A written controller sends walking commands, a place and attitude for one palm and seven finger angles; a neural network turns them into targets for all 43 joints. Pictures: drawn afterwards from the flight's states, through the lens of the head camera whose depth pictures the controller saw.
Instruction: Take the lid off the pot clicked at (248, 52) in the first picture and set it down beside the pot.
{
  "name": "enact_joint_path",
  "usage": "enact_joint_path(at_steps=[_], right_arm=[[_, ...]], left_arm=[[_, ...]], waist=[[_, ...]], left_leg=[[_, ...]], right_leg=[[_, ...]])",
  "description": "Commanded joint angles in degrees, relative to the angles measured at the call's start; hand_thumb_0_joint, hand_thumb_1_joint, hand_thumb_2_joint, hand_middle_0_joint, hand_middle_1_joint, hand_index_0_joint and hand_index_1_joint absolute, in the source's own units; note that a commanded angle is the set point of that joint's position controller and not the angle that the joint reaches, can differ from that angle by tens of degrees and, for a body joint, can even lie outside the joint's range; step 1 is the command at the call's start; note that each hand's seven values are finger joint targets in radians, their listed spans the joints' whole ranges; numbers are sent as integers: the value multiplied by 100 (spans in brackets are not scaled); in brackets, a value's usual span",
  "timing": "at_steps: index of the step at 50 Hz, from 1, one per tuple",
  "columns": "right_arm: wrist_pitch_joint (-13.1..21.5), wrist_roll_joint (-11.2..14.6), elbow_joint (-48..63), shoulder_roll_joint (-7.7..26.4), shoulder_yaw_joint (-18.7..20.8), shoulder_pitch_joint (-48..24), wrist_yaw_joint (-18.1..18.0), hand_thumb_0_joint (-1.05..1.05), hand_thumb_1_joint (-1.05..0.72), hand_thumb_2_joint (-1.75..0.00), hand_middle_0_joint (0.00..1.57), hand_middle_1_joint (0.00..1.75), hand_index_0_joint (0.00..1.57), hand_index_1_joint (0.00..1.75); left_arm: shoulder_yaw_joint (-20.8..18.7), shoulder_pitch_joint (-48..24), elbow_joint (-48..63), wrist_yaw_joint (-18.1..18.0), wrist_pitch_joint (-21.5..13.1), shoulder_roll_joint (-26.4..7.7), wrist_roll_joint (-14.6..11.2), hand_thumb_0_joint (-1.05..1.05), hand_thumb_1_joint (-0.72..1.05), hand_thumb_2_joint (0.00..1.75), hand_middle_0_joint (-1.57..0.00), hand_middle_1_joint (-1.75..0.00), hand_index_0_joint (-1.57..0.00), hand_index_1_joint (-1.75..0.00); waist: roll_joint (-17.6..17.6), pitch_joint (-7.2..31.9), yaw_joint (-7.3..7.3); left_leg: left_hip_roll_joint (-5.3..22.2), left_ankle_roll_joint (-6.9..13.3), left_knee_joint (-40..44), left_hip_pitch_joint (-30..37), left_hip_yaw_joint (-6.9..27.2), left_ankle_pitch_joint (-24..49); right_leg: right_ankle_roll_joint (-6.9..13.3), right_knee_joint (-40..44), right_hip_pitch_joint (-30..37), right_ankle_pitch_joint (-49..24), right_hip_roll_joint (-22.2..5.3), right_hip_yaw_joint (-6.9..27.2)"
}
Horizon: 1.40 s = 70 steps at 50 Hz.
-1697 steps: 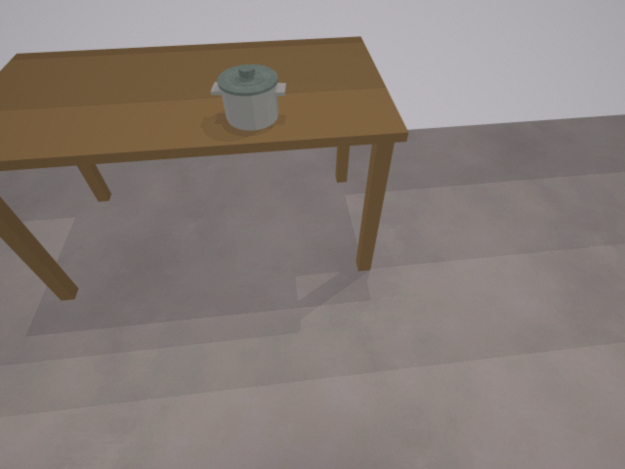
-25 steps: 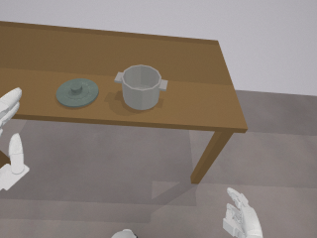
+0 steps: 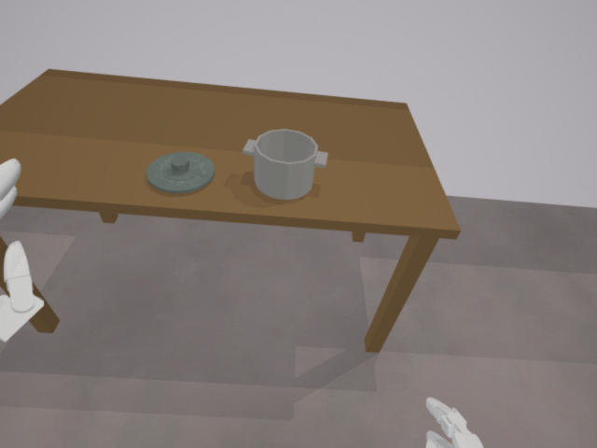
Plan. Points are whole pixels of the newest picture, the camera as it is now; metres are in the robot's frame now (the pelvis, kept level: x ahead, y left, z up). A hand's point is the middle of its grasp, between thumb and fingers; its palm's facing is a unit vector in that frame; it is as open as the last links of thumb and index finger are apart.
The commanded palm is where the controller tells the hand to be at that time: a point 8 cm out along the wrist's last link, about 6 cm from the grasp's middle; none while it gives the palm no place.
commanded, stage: stop stepping back and stand still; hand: left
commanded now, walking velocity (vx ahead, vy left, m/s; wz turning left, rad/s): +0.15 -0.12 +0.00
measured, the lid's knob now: (180, 163) +0.74 +0.29 -0.05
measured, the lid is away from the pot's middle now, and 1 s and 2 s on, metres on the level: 0.25 0.25 0.25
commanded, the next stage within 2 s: let the arm hang, fingers relaxed in 1.70 s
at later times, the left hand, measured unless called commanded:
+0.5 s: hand (96, 396) +0.20 +0.26 -0.02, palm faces +0.14 -0.96 -0.25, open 7.4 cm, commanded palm none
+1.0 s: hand out of the picture +0.07 +0.19 -0.17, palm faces +0.08 -0.98 -0.18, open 7.3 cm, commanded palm none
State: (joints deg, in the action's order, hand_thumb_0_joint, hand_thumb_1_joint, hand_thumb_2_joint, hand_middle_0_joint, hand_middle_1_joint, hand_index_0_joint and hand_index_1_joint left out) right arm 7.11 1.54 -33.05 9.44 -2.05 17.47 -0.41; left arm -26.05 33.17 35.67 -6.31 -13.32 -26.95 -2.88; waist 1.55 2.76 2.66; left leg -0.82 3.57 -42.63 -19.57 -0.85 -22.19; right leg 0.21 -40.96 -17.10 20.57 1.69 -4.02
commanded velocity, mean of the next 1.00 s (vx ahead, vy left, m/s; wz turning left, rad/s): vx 0.06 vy -0.07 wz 0.00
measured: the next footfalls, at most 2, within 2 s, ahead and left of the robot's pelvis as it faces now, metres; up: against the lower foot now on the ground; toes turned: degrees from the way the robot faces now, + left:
right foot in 0.76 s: +0.10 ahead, -0.15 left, +0.00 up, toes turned +4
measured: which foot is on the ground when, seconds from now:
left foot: down 0.00-1.00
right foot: down 0.00-0.22, up 0.24-0.74, down 0.76-1.00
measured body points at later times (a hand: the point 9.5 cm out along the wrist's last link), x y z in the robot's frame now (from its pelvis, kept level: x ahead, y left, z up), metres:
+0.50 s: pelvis -0.05 +0.04 +0.01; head -0.06 +0.08 +0.46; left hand +0.19 +0.31 +0.00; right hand +0.06 -0.19 -0.08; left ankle -0.05 +0.12 -0.72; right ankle -0.02 -0.12 -0.59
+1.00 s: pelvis +0.02 +0.00 +0.01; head +0.05 +0.03 +0.45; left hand +0.07 +0.24 -0.16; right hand +0.01 -0.25 -0.13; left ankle -0.01 +0.08 -0.72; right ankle +0.01 -0.16 -0.71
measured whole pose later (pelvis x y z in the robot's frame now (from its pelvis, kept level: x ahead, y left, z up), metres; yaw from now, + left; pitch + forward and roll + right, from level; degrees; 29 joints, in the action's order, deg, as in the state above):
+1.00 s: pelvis +0.02 +0.00 +0.01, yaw +3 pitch +2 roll -3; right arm 0.0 -1.4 -53.9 8.8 2.6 22.8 -1.6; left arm -3.4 14.4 -54.3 -1.7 1.9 -11.4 0.5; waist 1.2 -1.2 2.4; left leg 0.6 3.2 -39.5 -18.3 -1.8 -23.0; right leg -1.1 -39.5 -18.8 24.2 -0.5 0.1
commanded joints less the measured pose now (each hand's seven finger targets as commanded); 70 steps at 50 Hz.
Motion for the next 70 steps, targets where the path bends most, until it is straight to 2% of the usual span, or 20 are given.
enact_joint_path(at_steps=[1,3,5,10,12,15,16,19,26,32,35,39,43,46,48,54,57,59,64,70], right_arm=[[6,73,943,977,478,-861,-97,0,-90,-90,20,30,20,30],[-69,152,948,987,638,-772,-111,0,-90,-90,20,30,20,30],[-82,118,1003,1013,632,-902,-94,0,-90,-90,20,30,20,30],[80,-2,860,767,262,-889,-297,0,-90,-90,20,30,20,30],[316,-70,873,794,392,-831,-307,0,-90,-90,20,30,20,30],[390,-190,708,739,443,-598,-196,0,-90,-90,20,30,20,30],[310,-266,-208,1248,764,-328,-7,0,-90,-90,20,30,20,30],[-405,-380,106,1323,808,494,-140,0,-90,-90,20,30,20,30],[-409,-379,-332,1226,637,225,-202,0,-90,-90,20,30,20,30],[-420,-390,-952,1282,679,479,-183,0,-90,-90,20,30,20,30],[-513,-323,-1290,1065,654,763,-144,0,-90,-90,20,30,20,30],[-592,-248,-1426,382,607,1004,-85,0,-90,-90,20,30,20,30],[-643,-243,-1657,448,660,1179,-82,0,-90,-90,20,30,20,30],[-628,-236,-2000,441,591,1468,-73,0,-90,-90,20,30,20,30],[-594,-335,-1938,979,726,1402,-191,0,-90,-90,20,30,20,30],[-518,-268,-2222,540,557,928,-260,0,-90,-90,20,30,20,30],[-561,-128,-2215,446,621,624,-258,0,-90,-90,20,30,20,30],[-656,-125,-2215,349,637,542,-209,0,-90,-90,20,30,20,30],[-760,-162,-2256,423,726,438,-254,0,-90,-90,20,30,20,30],[-812,-191,-2113,429,760,185,-226,0,-90,-90,20,30,20,30]], left_arm=[[-348,-83,355,121,-148,-646,-65,0,90,90,-20,-30,-20,-30],[-254,-227,435,102,-169,-562,-122,0,90,90,-20,-30,-20,-30],[-302,-92,946,87,-149,-657,-97,0,90,90,-20,-30,-20,-30],[-124,-465,2010,-127,-208,-661,71,0,90,90,-20,-30,-20,-30],[-152,-562,2324,-319,-345,-694,112,0,90,90,-20,-30,-20,-30],[-475,-455,2073,-298,-240,-976,72,0,90,90,-20,-30,-20,-30],[1845,-1497,-2858,224,722,1414,749,0,90,90,-20,-30,-20,-30],[1912,-1762,-3562,629,1438,1083,649,0,90,90,-20,-30,-20,-30],[2170,-2667,-5513,757,1603,969,540,0,90,90,-20,-30,-20,-30],[2440,-2700,-6763,844,1515,1023,447,0,90,90,-20,-30,-20,-30],[2401,-1945,-7530,766,1378,1084,393,0,90,90,-20,-30,-20,-30],[2147,-1363,-8032,530,1237,425,412,0,90,90,-20,-30,-20,-30],[2172,-2201,-8240,392,1261,972,437,0,90,90,-20,-30,-20,-30],[2224,-2168,-8439,433,1334,1241,353,0,90,90,-20,-30,-20,-30],[2323,-1881,-8489,520,1381,1467,286,0,90,90,-20,-30,-20,-30],[2378,-2133,-8785,524,1256,1421,281,0,90,90,-20,-30,-20,-30],[2306,-1682,-9032,395,1243,1066,293,0,90,90,-20,-30,-20,-30],[2331,-2045,-8902,395,1307,946,312,0,90,90,-20,-30,-20,-30],[2217,-1972,-8890,303,1345,1001,329,0,90,90,-20,-30,-20,-30],[2183,-2171,-8745,305,1389,1004,349,0,90,90,-20,-30,-20,-30]], waist=[[539,-71,-83],[1692,306,-113],[1051,10,-185],[-1332,-309,-22],[-2943,-142,-145],[-1354,-153,1],[-1040,-932,644],[253,-143,462],[-457,-461,74],[-1561,-345,76],[-956,-2,-148],[428,105,-292],[1530,-70,92],[-100,-266,224],[-1993,-322,73],[-648,-338,-103],[88,176,-194],[-191,-488,-104],[133,184,-134],[-182,309,-129]], left_leg=[[358,103,-309,-1310,523,-1018],[-206,-142,-2808,-1273,52,-692],[258,-82,-3406,-1011,784,-558],[424,2,1648,616,323,372],[1419,80,2503,1248,1918,1491],[1775,487,2081,1027,2762,3261],[1670,537,1172,635,2544,4433],[1755,764,1305,1284,2569,3040],[1447,864,2628,597,2413,286],[1075,503,2536,94,1293,266],[710,229,1753,-244,826,803],[-117,-219,-991,-1252,-77,-985],[391,-119,-1033,-818,319,-676],[556,-2,1731,763,615,721],[2017,812,2681,1430,2642,1179],[1278,342,1631,1620,769,5723],[651,-190,1260,1015,244,3825],[475,-172,1629,506,326,1929],[621,-183,1098,1086,203,4007],[659,-135,1143,1095,283,3258]], right_leg=[[522,1524,960,-173,-584,491],[1278,2250,482,25,-1877,2487],[1520,2257,-576,-168,-2158,2819],[642,-253,-1398,404,-847,443],[246,-2583,-2082,1361,214,140],[79,-3129,-2165,1101,-22,731],[18,-3528,-3067,476,-436,627],[-174,-3631,-3372,762,-208,836],[-383,-3947,-3298,-551,-335,1184],[-270,-411,-1022,151,-322,255],[-182,910,702,-530,73,58],[1069,2469,1230,142,-2036,2901],[1035,2237,530,-946,-1571,1859],[445,1118,-407,-679,-857,942],[-52,-387,-1549,934,-165,219],[-19,880,-332,-57,-313,349],[270,1162,1004,-3830,-778,926],[427,1240,580,-3382,-1041,972],[339,740,799,-4323,-961,858],[363,801,664,-3530,-925,897]])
